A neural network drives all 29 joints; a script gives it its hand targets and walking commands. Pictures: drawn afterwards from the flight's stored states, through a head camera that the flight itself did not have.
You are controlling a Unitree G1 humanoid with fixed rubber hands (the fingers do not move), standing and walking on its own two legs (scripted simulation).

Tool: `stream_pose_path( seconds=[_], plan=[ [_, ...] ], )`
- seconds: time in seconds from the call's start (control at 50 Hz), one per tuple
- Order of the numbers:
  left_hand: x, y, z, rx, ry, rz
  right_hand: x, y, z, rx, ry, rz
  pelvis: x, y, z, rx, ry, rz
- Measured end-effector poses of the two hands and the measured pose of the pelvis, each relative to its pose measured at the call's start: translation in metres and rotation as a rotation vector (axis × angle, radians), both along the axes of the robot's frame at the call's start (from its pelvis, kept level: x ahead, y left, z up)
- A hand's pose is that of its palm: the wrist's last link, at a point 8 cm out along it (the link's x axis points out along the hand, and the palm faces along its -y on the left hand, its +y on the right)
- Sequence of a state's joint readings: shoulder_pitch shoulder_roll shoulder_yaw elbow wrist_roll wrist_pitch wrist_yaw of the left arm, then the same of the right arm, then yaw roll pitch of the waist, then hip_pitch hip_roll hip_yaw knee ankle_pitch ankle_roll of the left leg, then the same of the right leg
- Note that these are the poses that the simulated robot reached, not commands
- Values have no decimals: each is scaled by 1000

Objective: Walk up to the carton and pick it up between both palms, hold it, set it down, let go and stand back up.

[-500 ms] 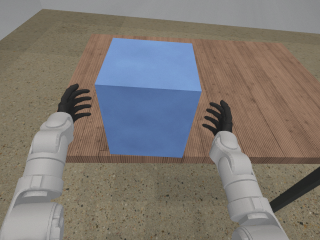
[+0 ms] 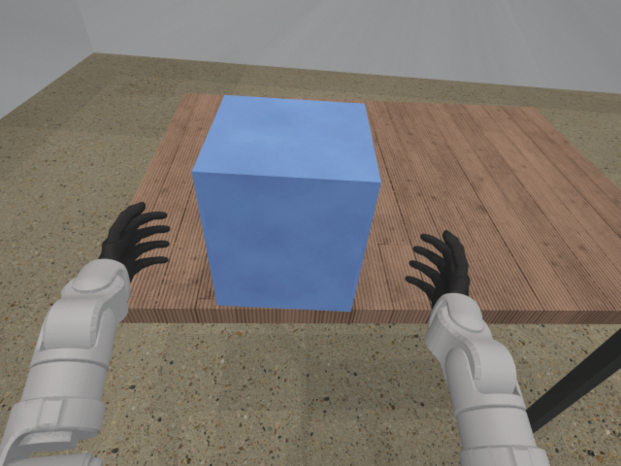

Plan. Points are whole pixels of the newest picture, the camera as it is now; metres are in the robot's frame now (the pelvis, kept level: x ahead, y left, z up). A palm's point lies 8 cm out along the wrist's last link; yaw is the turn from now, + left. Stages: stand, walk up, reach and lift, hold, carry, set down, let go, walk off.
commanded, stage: set down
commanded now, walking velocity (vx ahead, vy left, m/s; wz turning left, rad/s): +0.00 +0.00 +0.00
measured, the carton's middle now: (289, 206) +0.48 +0.01 +0.11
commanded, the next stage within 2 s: none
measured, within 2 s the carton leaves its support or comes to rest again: neither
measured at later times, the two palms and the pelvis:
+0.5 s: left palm (80, 356) +0.26 +0.25 +0.08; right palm (474, 369) +0.22 -0.19 +0.08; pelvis -0.01 +0.00 +0.00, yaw +0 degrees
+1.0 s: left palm (109, 379) +0.23 +0.22 +0.07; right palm (485, 419) +0.17 -0.20 +0.04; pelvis +0.00 -0.03 +0.00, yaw -1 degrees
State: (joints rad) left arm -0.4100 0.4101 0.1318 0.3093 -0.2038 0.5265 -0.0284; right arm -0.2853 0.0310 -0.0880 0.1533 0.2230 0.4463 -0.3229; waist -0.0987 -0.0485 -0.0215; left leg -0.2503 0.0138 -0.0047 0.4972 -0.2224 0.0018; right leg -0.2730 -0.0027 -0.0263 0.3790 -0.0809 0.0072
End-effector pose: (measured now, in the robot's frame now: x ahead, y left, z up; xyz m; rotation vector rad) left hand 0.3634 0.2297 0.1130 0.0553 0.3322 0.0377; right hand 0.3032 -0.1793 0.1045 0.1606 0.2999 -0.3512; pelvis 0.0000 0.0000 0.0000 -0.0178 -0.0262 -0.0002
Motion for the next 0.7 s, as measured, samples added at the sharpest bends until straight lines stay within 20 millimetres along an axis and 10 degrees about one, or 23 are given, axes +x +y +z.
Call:
stream_pose_path(
  seconds=[0.7],
  plan=[
    [-125, 9, -20, 50, 6, 32, -102, -18, -39, 47, 92, 68, -6, -16, -1, 6, -109, -6]
  ],
)
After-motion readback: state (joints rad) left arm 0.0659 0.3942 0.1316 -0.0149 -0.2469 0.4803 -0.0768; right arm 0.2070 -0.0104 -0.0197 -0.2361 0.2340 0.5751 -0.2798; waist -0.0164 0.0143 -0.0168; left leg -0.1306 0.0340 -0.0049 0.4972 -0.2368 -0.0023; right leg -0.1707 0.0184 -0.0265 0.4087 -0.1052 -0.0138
